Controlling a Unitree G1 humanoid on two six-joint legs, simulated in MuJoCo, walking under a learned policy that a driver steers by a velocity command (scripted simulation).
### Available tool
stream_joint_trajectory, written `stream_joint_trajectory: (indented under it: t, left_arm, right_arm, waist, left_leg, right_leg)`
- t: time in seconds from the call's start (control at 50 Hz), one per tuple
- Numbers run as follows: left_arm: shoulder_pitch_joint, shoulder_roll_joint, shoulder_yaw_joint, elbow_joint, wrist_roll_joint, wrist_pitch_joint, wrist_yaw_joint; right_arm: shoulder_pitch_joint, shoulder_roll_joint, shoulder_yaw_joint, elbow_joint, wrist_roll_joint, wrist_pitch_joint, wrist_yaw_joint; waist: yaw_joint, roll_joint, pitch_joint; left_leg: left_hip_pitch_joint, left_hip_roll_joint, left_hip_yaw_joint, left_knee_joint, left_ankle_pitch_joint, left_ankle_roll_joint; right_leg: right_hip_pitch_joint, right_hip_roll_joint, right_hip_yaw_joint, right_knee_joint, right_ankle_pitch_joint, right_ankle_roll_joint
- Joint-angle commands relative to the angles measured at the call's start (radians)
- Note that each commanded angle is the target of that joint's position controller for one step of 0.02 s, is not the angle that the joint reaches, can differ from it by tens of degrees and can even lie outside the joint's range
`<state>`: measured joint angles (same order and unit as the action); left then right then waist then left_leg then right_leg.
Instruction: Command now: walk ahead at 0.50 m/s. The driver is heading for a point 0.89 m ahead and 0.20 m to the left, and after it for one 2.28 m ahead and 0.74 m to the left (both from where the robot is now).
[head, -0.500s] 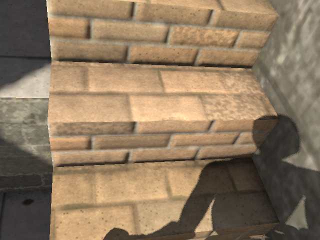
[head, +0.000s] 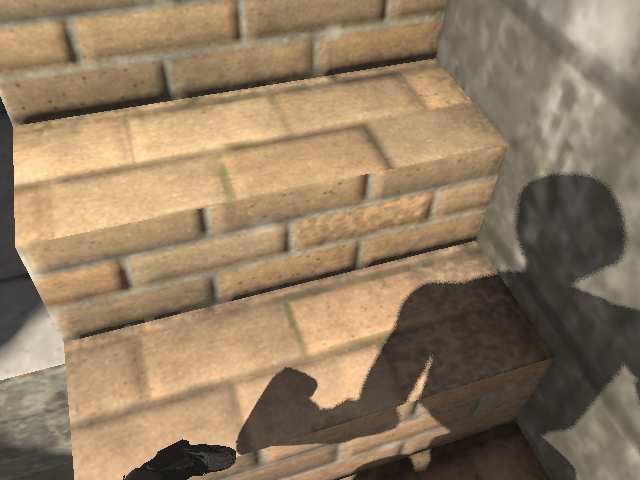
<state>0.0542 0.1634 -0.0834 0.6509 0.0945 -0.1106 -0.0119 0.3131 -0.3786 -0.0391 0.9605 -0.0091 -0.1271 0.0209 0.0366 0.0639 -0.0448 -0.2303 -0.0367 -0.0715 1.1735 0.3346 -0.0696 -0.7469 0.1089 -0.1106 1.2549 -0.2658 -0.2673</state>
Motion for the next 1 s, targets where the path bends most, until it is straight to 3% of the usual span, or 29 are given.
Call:
stream_joint_trajectory:
  t: [0.02,0.04,0.08,0.14,0.16,0.2,0.22,0.24,0.26,0.28,0.32,0.38,0.48,0.5,0.54,0.56,0.58,0.6,0.62,0.64,0.68,0.76,0.84,0.88,0.92,0.94,0.96,0.98,1.0]
  left_arm:
    - [0.417,0.130,0.092,0.232,-0.053,0.009,0.014]
    - [0.397,0.156,0.109,0.265,-0.088,-0.006,0.014]
    - [0.214,0.090,0.083,0.201,-0.106,-0.019,0.061]
    - [-0.165,0.228,0.095,0.117,-0.054,0.012,0.088]
    - [-0.153,0.261,0.087,0.125,-0.073,0.019,0.087]
    - [0.019,0.207,0.078,0.153,-0.177,0.064,0.096]
    - [-0.016,0.190,0.080,0.120,-0.140,0.079,0.094]
    - [0.067,0.209,0.085,0.077,-0.090,0.089,0.063]
    - [0.284,0.146,0.092,0.079,-0.094,0.044,0.014]
    - [0.178,0.115,0.071,0.062,-0.106,0.008,-0.001]
    - [0.064,0.023,0.028,-0.017,-0.114,-0.012,-0.043]
    - [-0.101,-0.022,-0.020,-0.097,-0.118,-0.064,-0.110]
    - [0.051,0.029,-0.052,-0.130,-0.098,0.047,-0.066]
    - [0.037,0.036,-0.044,-0.128,-0.067,0.066,-0.036]
    - [0.309,0.171,0.040,0.016,-0.066,0.097,-0.020]
    - [0.395,0.218,0.068,0.090,-0.035,0.104,-0.013]
    - [0.438,0.297,0.101,0.165,-0.047,0.127,-0.001]
    - [0.524,0.360,0.125,0.221,-0.067,0.143,0.022]
    - [0.519,0.292,0.091,0.265,-0.072,0.137,0.030]
    - [0.317,0.084,0.034,0.245,-0.060,0.113,0.024]
    - [-0.026,-0.027,0.008,0.199,-0.039,0.062,0.040]
    - [-0.100,0.021,0.001,0.158,-0.074,0.035,0.064]
    - [-0.207,0.114,0.044,0.008,-0.021,0.039,0.109]
    - [-0.232,0.045,0.036,-0.091,-0.067,0.055,0.133]
    - [0.039,-0.013,0.047,-0.084,-0.137,0.095,0.154]
    - [0.199,-0.035,0.046,-0.099,-0.143,0.113,0.157]
    - [0.230,-0.082,0.036,-0.110,-0.116,0.123,0.141]
    - [0.192,-0.133,0.048,-0.109,-0.119,0.100,0.103]
    - [0.256,-0.117,0.022,-0.107,-0.112,0.070,0.085]
  right_arm:
    - [-0.365,0.071,0.042,-0.270,-0.037,-0.082,0.058]
    - [-0.373,0.136,0.069,-0.311,-0.039,-0.106,0.079]
    - [-0.225,0.132,0.106,-0.324,-0.031,-0.057,0.099]
    - [-0.127,0.071,0.119,-0.341,-0.040,0.037,0.042]
    - [-0.178,0.085,0.141,-0.384,-0.040,0.067,0.014]
    - [-0.310,0.042,0.152,-0.390,-0.079,0.041,-0.003]
    - [-0.092,0.037,0.124,-0.277,-0.052,0.031,0.009]
    - [0.014,0.119,0.123,-0.143,0.018,0.075,0.019]
    - [-0.106,-0.158,0.062,-0.160,-0.083,0.035,-0.002]
    - [-0.059,0.056,0.105,-0.176,-0.037,0.012,-0.028]
    - [0.045,0.091,0.093,-0.074,-0.007,0.030,-0.050]
    - [0.118,0.183,0.084,-0.023,-0.051,0.057,-0.047]
    - [-0.175,0.024,0.024,-0.067,-0.002,0.082,-0.046]
    - [-0.071,-0.136,-0.014,-0.022,0.019,0.087,-0.034]
    - [-0.087,-0.206,-0.022,0.008,0.014,0.091,-0.023]
    - [0.009,-0.129,-0.017,0.020,0.037,0.088,-0.016]
    - [0.078,-0.060,0.001,-0.006,0.031,0.091,0.016]
    - [0.007,-0.028,0.011,-0.005,0.013,0.077,0.049]
    - [-0.125,0.046,0.040,-0.063,0.005,0.043,0.084]
    - [-0.219,0.108,0.048,-0.165,0.023,0.052,0.089]
    - [-0.005,0.135,0.058,-0.228,-0.014,0.124,0.053]
    - [0.189,-0.001,0.030,-0.227,-0.054,0.176,0.025]
    - [0.429,-0.042,-0.004,-0.172,-0.040,0.225,-0.013]
    - [0.436,0.051,0.028,-0.104,-0.063,0.247,-0.004]
    - [0.152,0.207,0.062,-0.090,-0.053,0.241,0.032]
    - [0.034,0.204,0.074,-0.124,-0.045,0.211,0.047]
    - [-0.065,0.242,0.099,-0.140,-0.075,0.194,0.058]
    - [-0.155,0.198,0.112,-0.178,-0.121,0.173,0.059]
    - [-0.006,-0.075,0.034,-0.216,-0.073,0.132,0.032]
  waist:
    - [0.163,-0.174,-0.109]
    - [0.071,-0.008,-0.019]
    - [-0.082,0.020,-0.078]
    - [-0.291,0.096,0.033]
    - [-0.288,0.083,0.076]
    - [-0.179,0.277,0.016]
    - [-0.263,0.264,-0.086]
    - [-0.178,0.282,-0.027]
    - [-0.032,0.540,-0.174]
    - [-0.140,0.210,-0.168]
    - [-0.110,0.024,0.006]
    - [-0.089,-0.194,-0.021]
    - [0.117,-0.046,-0.087]
    - [0.134,0.040,-0.219]
    - [0.224,0.104,-0.336]
    - [0.172,-0.029,-0.337]
    - [0.117,-0.311,-0.375]
    - [0.128,-0.395,-0.342]
    - [0.091,-0.349,-0.240]
    - [-0.009,-0.222,-0.117]
    - [-0.246,-0.009,-0.057]
    - [-0.362,-0.025,-0.065]
    - [-0.434,-0.047,-0.008]
    - [-0.357,-0.038,0.128]
    - [-0.116,0.138,0.083]
    - [-0.019,0.168,0.045]
    - [0.049,0.001,0.034]
    - [0.093,-0.046,0.048]
    - [0.074,-0.131,-0.038]
  left_leg:
    - [-0.753,-0.140,-0.236,0.820,-0.629,-0.018]
    - [-0.922,-0.142,-0.241,0.885,-0.743,0.002]
    - [-0.888,-0.005,-0.333,0.978,-0.963,0.034]
    - [-0.453,0.078,-0.059,0.733,-0.975,0.040]
    - [-0.380,0.125,-0.094,0.540,-1.050,0.052]
    - [-0.167,0.156,-0.040,-0.339,-0.952,0.122]
    - [0.130,0.179,0.017,-0.775,-0.324,0.145]
    - [0.140,0.188,0.072,-1.148,-0.055,0.207]
    - [0.489,0.434,-0.544,-0.657,-0.049,0.444]
    - [0.454,0.371,-0.359,-0.690,-0.215,0.332]
    - [0.461,0.278,-0.076,-0.804,-0.158,0.178]
    - [0.385,0.196,0.086,-0.782,0.050,0.128]
    - [-0.372,0.124,0.316,-1.168,0.186,0.263]
    - [-0.218,0.224,0.225,-1.175,0.526,0.325]
    - [0.280,0.338,0.215,-0.831,1.027,0.356]
    - [0.245,0.319,0.152,-0.594,0.920,0.316]
    - [0.015,0.179,0.124,-0.350,0.322,0.305]
    - [-0.144,-0.008,0.038,0.027,-0.413,0.262]
    - [-0.227,-0.072,-0.084,0.351,-0.578,0.192]
    - [-0.408,-0.081,-0.142,0.581,-0.703,0.122]
    - [-0.520,-0.042,-0.193,0.700,-0.687,0.091]
    - [-0.186,-0.033,-0.067,0.721,-0.574,0.078]
    - [0.047,-0.030,0.120,0.271,-0.485,0.096]
    - [-0.006,0.043,0.233,-0.526,-0.413,0.233]
    - [-0.080,0.098,0.294,-0.916,-0.251,0.294]
    - [-0.240,0.099,0.254,-1.076,-0.383,0.294]
    - [-0.273,0.128,0.179,-1.024,-0.431,0.273]
    - [-0.138,0.158,-0.011,-0.560,0.048,0.180]
    - [0.091,0.348,-0.259,-0.651,-0.025,0.259]
  right_leg:
    - [0.820,-0.249,0.569,-0.443,0.454,-0.105]
    - [0.834,-0.291,0.574,-0.488,0.392,-0.085]
    - [0.602,-0.359,0.664,-0.587,0.177,-0.061]
    - [-0.123,-0.406,0.529,-0.864,0.163,-0.055]
    - [-0.242,-0.419,0.507,-0.932,0.181,-0.026]
    - [0.017,-0.131,0.190,-0.569,0.485,0.100]
    - [0.056,-0.032,0.154,-0.241,0.641,0.147]
    - [0.130,-0.028,0.120,0.024,0.061,0.156]
    - [-0.475,0.083,0.267,0.668,-0.112,0.281]
    - [-0.631,-0.004,0.378,0.860,-0.034,0.219]
    - [-0.734,-0.015,0.348,0.993,-0.069,0.169]
    - [-0.701,0.000,0.217,0.792,-0.160,0.128]
    - [0.213,-0.031,-0.090,0.259,0.111,0.250]
    - [0.407,-0.027,-0.099,0.166,-0.116,0.248]
    - [0.426,0.034,-0.030,-0.078,-0.343,0.219]
    - [0.483,-0.006,0.213,-0.157,-0.244,0.136]
    - [0.552,-0.122,0.691,-0.575,-0.719,-0.004]
    - [0.559,-0.232,1.136,-0.967,-0.925,-0.122]
    - [0.428,-0.185,1.044,-0.871,-0.627,-0.100]
    - [0.236,-0.192,0.844,-0.698,-0.489,-0.033]
    - [0.067,-0.151,0.643,-0.441,-0.419,0.112]
    - [-0.295,-0.200,0.339,-0.457,-0.391,0.207]
    - [-0.422,-0.157,0.145,-0.291,-0.329,0.292]
    - [-0.372,-0.152,0.085,-0.129,-0.302,0.328]
    - [-0.134,-0.123,0.029,0.306,-0.439,0.242]
    - [0.040,-0.059,-0.007,0.642,-0.453,0.248]
    - [0.038,-0.002,0.064,0.919,-0.424,0.260]
    - [-0.267,0.118,0.227,1.312,-0.312,0.265]
    - [-0.511,-0.019,0.328,1.172,-0.122,0.257]
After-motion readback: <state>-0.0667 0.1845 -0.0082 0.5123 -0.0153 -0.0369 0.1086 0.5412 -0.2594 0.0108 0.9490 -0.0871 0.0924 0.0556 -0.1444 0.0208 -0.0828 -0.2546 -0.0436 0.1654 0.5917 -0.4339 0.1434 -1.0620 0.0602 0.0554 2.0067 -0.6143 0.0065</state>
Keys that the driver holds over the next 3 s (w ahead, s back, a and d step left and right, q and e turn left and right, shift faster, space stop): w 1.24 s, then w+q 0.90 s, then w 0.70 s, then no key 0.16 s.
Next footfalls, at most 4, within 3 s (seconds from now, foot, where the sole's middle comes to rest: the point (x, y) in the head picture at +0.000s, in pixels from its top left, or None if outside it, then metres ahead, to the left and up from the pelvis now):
0.14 left None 0.03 0.12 -0.51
0.32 left None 0.01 0.09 -0.68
0.54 right None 0.23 -0.14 -0.48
0.96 left None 0.04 0.02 -0.69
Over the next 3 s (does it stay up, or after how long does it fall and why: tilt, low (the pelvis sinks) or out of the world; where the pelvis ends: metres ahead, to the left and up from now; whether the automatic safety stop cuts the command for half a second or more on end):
stays up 0.39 -0.04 0.49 its command is cut before an obstacle after 0.7 s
